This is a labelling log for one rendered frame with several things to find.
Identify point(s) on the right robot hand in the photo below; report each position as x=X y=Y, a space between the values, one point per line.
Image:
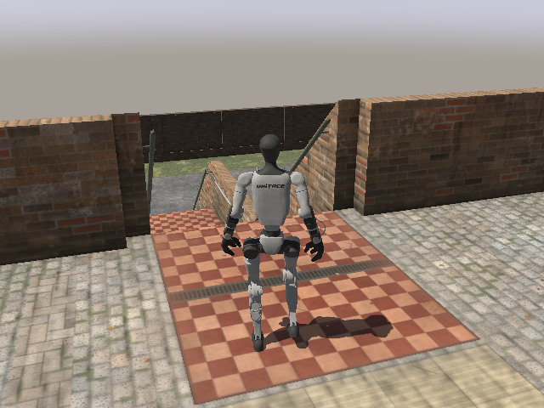
x=319 y=248

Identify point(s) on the robot left upper arm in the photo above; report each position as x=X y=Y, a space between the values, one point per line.
x=243 y=181

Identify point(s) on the robot right forearm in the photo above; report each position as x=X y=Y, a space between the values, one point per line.
x=312 y=227

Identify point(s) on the robot left forearm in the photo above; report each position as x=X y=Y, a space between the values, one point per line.
x=230 y=226

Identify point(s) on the robot left shin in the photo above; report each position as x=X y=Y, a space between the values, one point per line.
x=256 y=313

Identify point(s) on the left robot hand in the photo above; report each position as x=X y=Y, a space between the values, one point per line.
x=233 y=243

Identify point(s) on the robot right shin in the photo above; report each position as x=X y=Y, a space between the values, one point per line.
x=292 y=298

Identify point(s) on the robot right upper arm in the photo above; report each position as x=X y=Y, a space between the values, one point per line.
x=301 y=193

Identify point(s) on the robot shin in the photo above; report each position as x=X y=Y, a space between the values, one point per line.
x=256 y=313
x=292 y=298

